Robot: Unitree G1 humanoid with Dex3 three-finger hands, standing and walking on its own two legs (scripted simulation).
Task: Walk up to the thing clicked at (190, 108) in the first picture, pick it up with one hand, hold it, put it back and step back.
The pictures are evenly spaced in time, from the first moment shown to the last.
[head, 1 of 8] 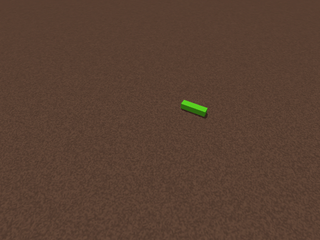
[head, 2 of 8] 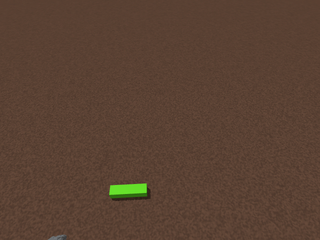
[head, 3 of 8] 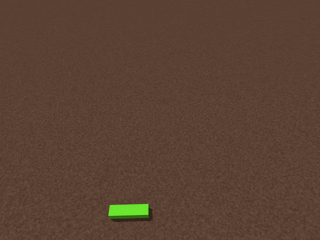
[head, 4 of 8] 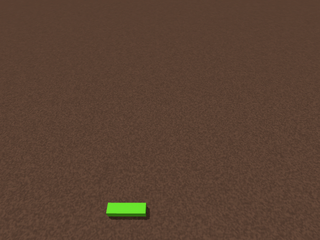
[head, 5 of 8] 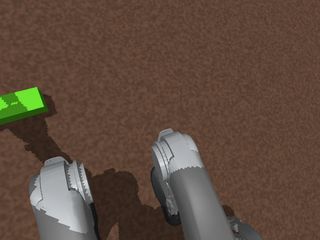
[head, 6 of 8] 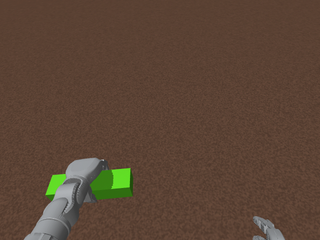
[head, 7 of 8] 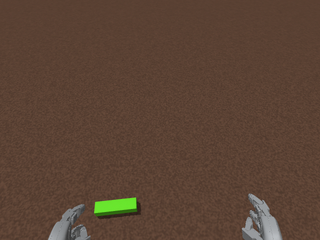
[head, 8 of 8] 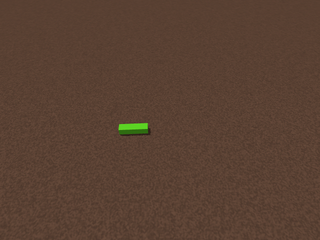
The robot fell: no
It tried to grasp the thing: yes
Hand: left
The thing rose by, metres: 0.67
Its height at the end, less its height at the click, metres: +0.00
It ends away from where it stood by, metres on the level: 0.01
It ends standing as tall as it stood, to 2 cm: yes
